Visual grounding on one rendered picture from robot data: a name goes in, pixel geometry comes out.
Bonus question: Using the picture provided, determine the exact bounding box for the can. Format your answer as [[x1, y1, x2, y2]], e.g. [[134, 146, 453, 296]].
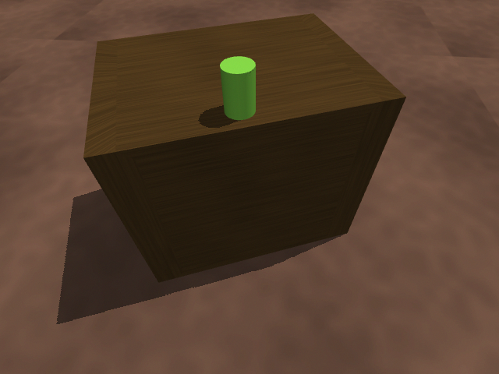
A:
[[220, 56, 256, 120]]

